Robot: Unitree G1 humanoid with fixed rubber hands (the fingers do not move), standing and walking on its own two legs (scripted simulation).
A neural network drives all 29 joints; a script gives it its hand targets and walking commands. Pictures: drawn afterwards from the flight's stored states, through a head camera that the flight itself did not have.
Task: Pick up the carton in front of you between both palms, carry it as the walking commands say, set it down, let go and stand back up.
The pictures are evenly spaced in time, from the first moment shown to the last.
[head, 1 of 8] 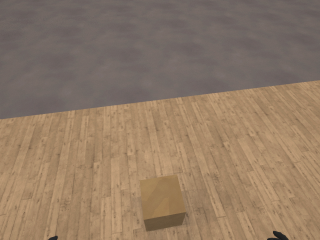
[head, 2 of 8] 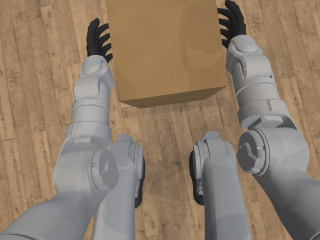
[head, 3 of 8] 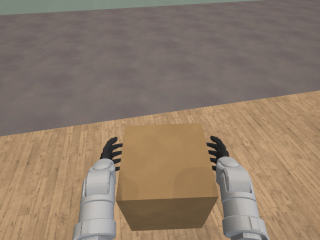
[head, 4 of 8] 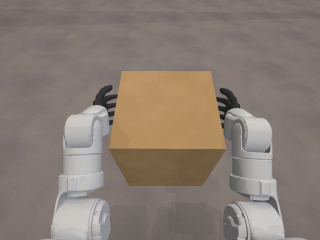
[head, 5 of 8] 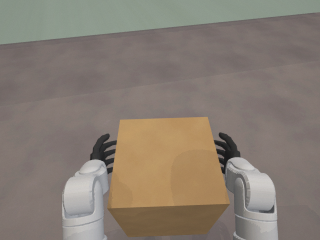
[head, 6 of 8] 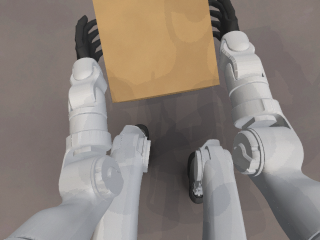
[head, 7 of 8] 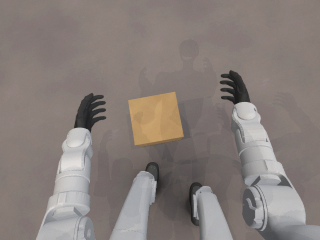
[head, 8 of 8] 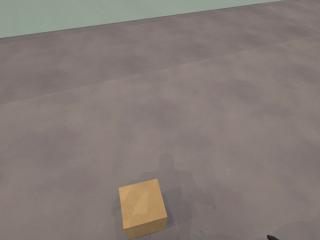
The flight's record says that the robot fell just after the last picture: no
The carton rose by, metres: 0.68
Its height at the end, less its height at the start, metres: -0.12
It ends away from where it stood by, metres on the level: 3.19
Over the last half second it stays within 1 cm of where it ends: yes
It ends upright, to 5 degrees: yes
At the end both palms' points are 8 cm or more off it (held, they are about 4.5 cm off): yes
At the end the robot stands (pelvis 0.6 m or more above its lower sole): yes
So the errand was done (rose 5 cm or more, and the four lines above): yes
